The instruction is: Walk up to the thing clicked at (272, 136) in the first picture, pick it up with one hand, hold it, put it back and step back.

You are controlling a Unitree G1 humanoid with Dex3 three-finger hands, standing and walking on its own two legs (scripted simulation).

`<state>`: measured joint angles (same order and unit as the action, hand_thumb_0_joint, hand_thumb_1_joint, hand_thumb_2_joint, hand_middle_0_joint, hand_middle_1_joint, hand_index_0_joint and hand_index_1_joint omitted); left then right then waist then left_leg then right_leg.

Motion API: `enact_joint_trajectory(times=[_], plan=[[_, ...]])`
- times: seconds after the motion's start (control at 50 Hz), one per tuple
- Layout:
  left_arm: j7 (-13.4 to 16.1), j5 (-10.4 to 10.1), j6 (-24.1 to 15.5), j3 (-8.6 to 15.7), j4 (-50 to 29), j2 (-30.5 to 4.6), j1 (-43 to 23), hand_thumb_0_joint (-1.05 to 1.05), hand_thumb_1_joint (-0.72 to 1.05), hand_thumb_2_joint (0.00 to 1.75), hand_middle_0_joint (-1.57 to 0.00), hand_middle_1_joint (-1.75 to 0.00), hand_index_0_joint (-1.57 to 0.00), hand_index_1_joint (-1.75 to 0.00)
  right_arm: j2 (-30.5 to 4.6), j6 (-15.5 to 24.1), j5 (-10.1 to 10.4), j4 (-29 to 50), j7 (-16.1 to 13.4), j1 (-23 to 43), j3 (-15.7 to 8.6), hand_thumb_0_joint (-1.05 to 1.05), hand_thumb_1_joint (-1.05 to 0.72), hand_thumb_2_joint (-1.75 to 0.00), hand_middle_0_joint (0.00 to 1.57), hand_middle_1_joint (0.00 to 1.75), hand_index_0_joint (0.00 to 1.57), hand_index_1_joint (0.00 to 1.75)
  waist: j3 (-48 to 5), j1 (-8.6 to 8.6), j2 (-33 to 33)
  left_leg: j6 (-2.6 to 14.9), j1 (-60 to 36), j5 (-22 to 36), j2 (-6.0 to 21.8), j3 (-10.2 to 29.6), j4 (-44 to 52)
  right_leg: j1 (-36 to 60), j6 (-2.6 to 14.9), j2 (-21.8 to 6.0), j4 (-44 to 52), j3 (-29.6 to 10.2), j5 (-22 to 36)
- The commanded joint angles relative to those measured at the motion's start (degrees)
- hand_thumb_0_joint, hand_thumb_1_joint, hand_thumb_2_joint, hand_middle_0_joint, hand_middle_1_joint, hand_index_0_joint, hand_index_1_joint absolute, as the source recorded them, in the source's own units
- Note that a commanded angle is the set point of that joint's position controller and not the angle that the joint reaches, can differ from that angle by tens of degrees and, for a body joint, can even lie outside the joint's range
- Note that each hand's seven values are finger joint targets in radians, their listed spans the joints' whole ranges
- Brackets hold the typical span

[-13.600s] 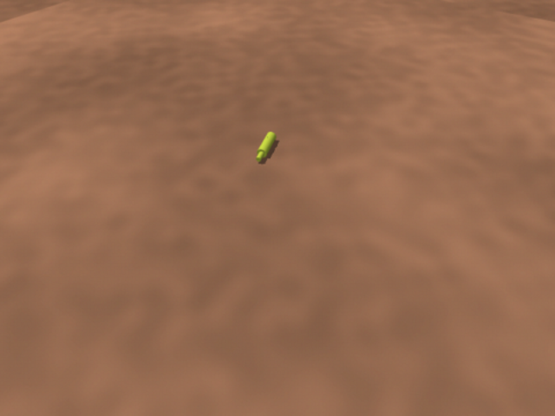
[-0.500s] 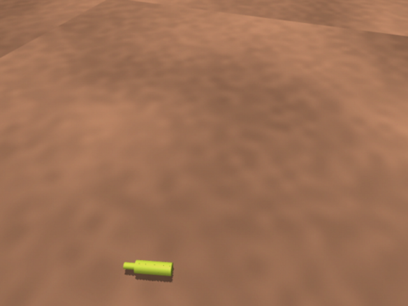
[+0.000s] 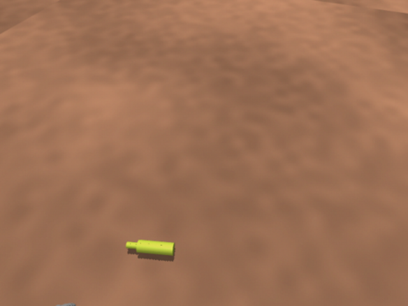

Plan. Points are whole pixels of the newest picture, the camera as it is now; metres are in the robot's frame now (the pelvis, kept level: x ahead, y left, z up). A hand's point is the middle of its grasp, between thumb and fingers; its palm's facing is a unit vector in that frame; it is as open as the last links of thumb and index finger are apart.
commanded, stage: walk up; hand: left
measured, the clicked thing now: (150, 246) +0.46 +0.27 -0.75
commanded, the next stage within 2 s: none
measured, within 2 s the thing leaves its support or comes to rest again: neither
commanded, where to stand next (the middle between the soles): +0.06 +0.01 m, yaw -1 degrees
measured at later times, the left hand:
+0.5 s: hand out of the picture +0.01 +0.29 -0.18, palm faces -0.11 -0.92 -0.37, open 7.4 cm
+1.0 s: hand out of the picture -0.13 +0.28 -0.16, palm faces +0.00 -0.93 -0.38, open 7.4 cm
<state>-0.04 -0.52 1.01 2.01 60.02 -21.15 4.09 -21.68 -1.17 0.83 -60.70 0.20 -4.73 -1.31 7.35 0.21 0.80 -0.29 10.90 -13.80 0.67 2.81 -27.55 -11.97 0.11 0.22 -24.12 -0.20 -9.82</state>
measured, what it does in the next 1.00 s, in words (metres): walks backwards: right foot, then left foot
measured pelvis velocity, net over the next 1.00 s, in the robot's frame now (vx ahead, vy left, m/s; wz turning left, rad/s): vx -0.25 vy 0.01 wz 0.00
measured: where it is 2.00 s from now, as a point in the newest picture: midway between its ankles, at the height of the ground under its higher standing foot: outside the picture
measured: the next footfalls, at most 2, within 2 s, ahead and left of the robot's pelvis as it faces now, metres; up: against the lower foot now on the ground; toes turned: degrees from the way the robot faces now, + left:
right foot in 0.56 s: -0.13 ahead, -0.10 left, +0.00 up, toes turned -1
left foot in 0.88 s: -0.24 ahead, +0.12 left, +0.00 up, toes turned -2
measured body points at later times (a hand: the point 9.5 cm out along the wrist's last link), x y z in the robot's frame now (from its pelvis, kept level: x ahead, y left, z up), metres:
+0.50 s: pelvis -0.11 +0.03 -0.02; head -0.03 +0.04 +0.42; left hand +0.02 +0.34 -0.15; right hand -0.04 -0.29 -0.13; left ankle -0.05 +0.15 -0.74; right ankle -0.16 -0.10 -0.71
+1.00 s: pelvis -0.25 +0.01 -0.02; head -0.20 +0.03 +0.42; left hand -0.13 +0.33 -0.14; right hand -0.16 -0.30 -0.13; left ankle -0.23 +0.13 -0.74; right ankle -0.23 -0.11 -0.69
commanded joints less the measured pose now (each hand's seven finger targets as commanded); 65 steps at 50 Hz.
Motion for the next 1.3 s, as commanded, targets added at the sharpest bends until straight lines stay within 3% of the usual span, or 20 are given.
enact_joint_trajectory(times=[0.0, 0.06, 0.12, 0.18, 0.26, 0.34, 0.5, 0.54, 0.56, 0.58, 0.64, 0.76, 0.86, 0.9, 0.92, 0.98, 1.06, 1.14, 1.2, 1.28], plan=[[1.3, 0.9, 0.1, 4.3, -7.8, -16.7, -4.2, 0.00, 0.90, 0.90, -0.20, -0.30, -0.20, -0.30, -11.4, -1.0, -0.6, 4.8, -0.6, -4.5, -3.6, 0.00, -0.90, -0.90, 0.20, 0.30, 0.20, 0.30, -11.6, 0.45, -11.0, 2.46, 0.2, -9.8, -3.0, -1.1, -19.8, -2.5, 13.33, -19.4, 2.6, -15.6, 23.1], [1.6, 2.2, 0.4, 4.3, -11.2, -16.5, -7.6, 0.00, 0.90, 0.90, -0.20, -0.30, -0.20, -0.30, -11.5, -1.7, -0.7, 6.4, -0.2, -9.6, -4.7, 0.00, -0.90, -0.90, 0.20, 0.30, 0.20, 0.30, -9.5, 2.74, -13.0, 3.88, 1.1, -16.7, -0.2, 3.7, -23.6, -9.2, 13.28, -20.3, -0.9, -15.1, 19.2], [1.6, 1.7, 1.5, 3.4, -12.7, -13.9, -6.2, 0.00, 0.90, 0.90, -0.20, -0.30, -0.20, -0.30, -11.5, -0.7, -1.9, 7.2, -0.5, -10.7, -5.3, 0.00, -0.90, -0.90, 0.20, 0.30, 0.20, 0.30, -9.6, 2.63, -5.2, 3.59, 1.6, 4.6, 1.9, 1.9, 0.0, -6.2, 6.21, -10.3, -13.3, -8.1, 10.9], [2.5, 1.5, 2.9, 3.5, -13.4, -11.0, -1.4, 0.00, 0.90, 0.90, -0.20, -0.30, -0.20, -0.30, -21.2, 0.2, -3.1, 11.4, -0.6, -5.6, -7.3, 0.00, -0.90, -0.90, 0.20, 0.30, 0.20, 0.30, -11.5, 1.06, 11.1, 15.78, 2.8, 35.1, 21.5, 24.1, 5.7, -13.6, 1.35, 6.8, -41.8, -10.7, -29.8], [2.2, 0.8, 3.0, 3.9, -11.9, -12.2, 2.7, 0.00, 0.90, 0.90, -0.20, -0.30, -0.20, -0.30, -15.2, 0.8, -3.1, 13.7, -2.3, -0.3, -5.9, 0.00, -0.90, -0.90, 0.20, 0.30, 0.20, 0.30, -8.2, -2.66, 8.1, 12.60, -1.7, 31.2, 13.9, 12.7, 1.2, -18.7, 0.65, 6.0, -49.6, -12.1, -19.8], [1.7, 1.9, 2.3, 4.6, -14.7, -12.0, 0.7, 0.00, 0.90, 0.90, -0.20, -0.30, -0.20, -0.30, -14.4, 0.8, -2.3, 14.1, -3.1, -6.6, -6.2, 0.00, -0.90, -0.90, 0.20, 0.30, 0.20, 0.30, -10.0, 1.02, 5.7, 14.54, -11.8, 37.9, 15.4, 13.6, -2.4, -19.5, -1.85, 4.5, -42.1, -10.0, -21.9], [0.6, 2.0, 1.3, 5.4, -13.4, -9.6, 10.0, 0.00, 0.90, 0.90, -0.20, -0.30, -0.20, -0.30, -16.4, -0.4, -1.8, 17.2, -2.4, -2.9, -6.0, 0.00, -0.90, -0.90, 0.20, 0.30, 0.20, 0.30, -13.5, -1.84, 9.6, 10.24, -2.0, 23.9, 12.6, 8.4, -6.9, 0.8, 1.04, 1.6, -4.6, 0.1, -7.2], [0.7, 3.3, 0.6, 6.9, -13.8, -14.7, 10.7, 0.00, 0.90, 0.90, -0.20, -0.30, -0.20, -0.30, -13.2, -0.7, -1.0, 17.8, -2.0, -3.7, -4.8, 0.00, -0.90, -0.90, 0.20, 0.30, 0.20, 0.30, -11.8, -1.65, -1.1, 3.97, 13.5, 7.9, 5.3, 6.1, -13.8, 7.9, 5.01, -7.3, 0.0, -13.6, 2.6], [0.3, 2.2, 0.9, 7.9, -15.2, -20.0, 7.5, 0.00, 0.90, 0.90, -0.20, -0.30, -0.20, -0.30, -10.8, -0.8, -0.6, 18.5, -2.6, -1.1, -4.5, 0.00, -0.90, -0.90, 0.20, 0.30, 0.20, 0.30, -8.4, -3.18, -16.0, 0.80, 15.5, -17.7, -6.1, -0.7, -28.2, -2.6, 15.51, -20.0, 4.2, -27.2, 8.9], [0.5, 2.7, 0.3, 7.8, -17.5, -20.7, 4.8, 0.00, 0.90, 0.90, -0.20, -0.30, -0.20, -0.30, -12.3, -1.2, -0.5, 17.7, -3.1, -1.6, -5.4, 0.00, -0.90, -0.90, 0.20, 0.30, 0.20, 0.30, -5.8, -2.92, -15.0, 0.33, 13.4, -24.4, -4.6, 5.5, -40.5, -10.7, 19.22, -25.0, 5.2, -32.8, 13.2], [1.3, 2.7, 0.3, 6.4, -19.1, -14.7, -1.3, 0.00, 0.90, 0.90, -0.20, -0.30, -0.20, -0.30, -12.3, -0.6, 0.2, 15.2, -2.9, -6.3, -4.5, 0.00, -0.90, -0.90, 0.20, 0.30, 0.20, 0.30, -5.3, 1.01, -8.0, 0.30, 16.1, -16.7, -6.4, 7.3, -44.5, -5.0, 13.48, -14.7, -2.9, -14.4, 24.3], [2.0, 3.1, 1.3, 6.1, -20.1, -12.5, 6.5, 0.00, 0.90, 0.90, -0.20, -0.30, -0.20, -0.30, -10.4, 0.7, -1.3, 16.7, -3.0, -5.4, -3.6, 0.00, -0.90, -0.90, 0.20, 0.30, 0.20, 0.30, -9.5, -3.86, -11.5, -0.97, 16.9, -17.1, -3.6, 0.3, -19.4, 11.8, 12.08, -12.6, -8.9, -12.0, 32.2], [1.1, 1.5, 2.1, 5.1, -21.5, -13.0, 4.6, 0.00, 0.90, 0.90, -0.20, -0.30, -0.20, -0.30, -12.8, 1.1, -2.5, 14.6, -2.5, -10.6, -5.4, 0.00, -0.90, -0.90, 0.20, 0.30, 0.20, 0.30, -12.7, -0.49, -6.6, 3.42, -1.5, 5.1, 2.0, 4.1, 1.7, -3.1, 6.16, -9.7, -14.6, -12.0, 12.8], [1.7, 1.1, 2.0, 5.3, -22.2, -11.9, 0.6, 0.00, 0.90, 0.90, -0.20, -0.30, -0.20, -0.30, -21.8, 1.0, -2.3, 16.3, -1.7, -7.7, -7.1, 0.00, -0.90, -0.90, 0.20, 0.30, 0.20, 0.30, -11.5, 2.23, 12.6, 17.46, 4.3, 17.4, 22.8, 26.7, 7.3, -11.1, 1.11, 3.8, -34.3, -2.6, -25.9], [1.9, 2.0, 2.2, 6.0, -21.6, -12.7, -0.5, 0.00, 0.90, 0.90, -0.20, -0.30, -0.20, -0.30, -21.1, 1.3, -2.9, 16.2, -1.9, -7.0, -7.3, 0.00, -0.90, -0.90, 0.20, 0.30, 0.20, 0.30, -9.5, 2.41, 9.3, 19.47, 7.6, 19.0, 24.0, 28.6, 7.5, -11.0, 1.02, 4.3, -43.5, -9.2, -28.2], [1.1, 0.9, 2.0, 6.1, -17.6, -12.1, 6.4, 0.00, 0.90, 0.90, -0.20, -0.30, -0.20, -0.30, -15.1, 1.6, -3.0, 17.4, -2.4, -1.1, -5.2, 0.00, -0.90, -0.90, 0.20, 0.30, 0.20, 0.30, -7.0, -2.85, 5.1, 13.61, 7.5, 17.1, 15.0, 11.9, 3.9, -11.7, 1.54, 4.6, -47.7, -10.1, -20.4], [-0.5, 1.7, 0.3, 5.3, -15.8, -10.9, 6.8, 0.00, 0.90, 0.90, -0.20, -0.30, -0.20, -0.30, -13.8, 1.8, -3.7, 16.8, -1.6, -3.4, -5.2, 0.00, -0.90, -0.90, 0.20, 0.30, 0.20, 0.30, -6.3, 0.81, 10.5, 11.63, 1.9, -8.5, 10.5, 10.1, 6.3, -9.1, -0.47, 2.5, -24.8, -4.1, -21.1], [0.4, 2.2, -2.4, 5.7, -9.9, -11.0, 14.2, 0.00, 0.90, 0.90, -0.20, -0.30, -0.20, -0.30, -13.7, 0.4, -3.0, 16.4, -0.8, -3.5, -4.8, 0.00, -0.90, -0.90, 0.20, 0.30, 0.20, 0.30, -8.1, -2.61, 6.3, 8.02, 7.8, -6.9, 7.8, 5.1, -5.3, 7.8, 1.55, 2.5, 5.3, -0.4, -10.3], [0.8, 3.5, -3.4, 7.2, -12.9, -21.0, 6.7, 0.00, 0.90, 0.90, -0.20, -0.30, -0.20, -0.30, -12.3, 0.5, -2.0, 16.6, -1.0, -0.8, -4.6, 0.00, -0.90, -0.90, 0.20, 0.30, 0.20, 0.30, -1.7, -3.16, -7.7, 0.10, 13.7, -19.1, -0.1, 7.9, -24.0, -10.5, 15.20, -22.7, 11.5, -36.3, -28.3], [0.9, 2.8, -4.6, 5.8, -11.9, -15.0, 5.3, 0.00, 0.90, 0.90, -0.20, -0.30, -0.20, -0.30, -10.7, 1.7, -1.3, 13.5, -0.4, -3.8, -3.9, 0.00, -0.90, -0.90, 0.20, 0.30, 0.20, 0.30, -1.2, -1.35, -7.9, -0.12, 11.8, -12.6, -1.1, 5.0, -20.6, -4.7, 10.32, -14.5, 6.3, -17.8, -8.5]])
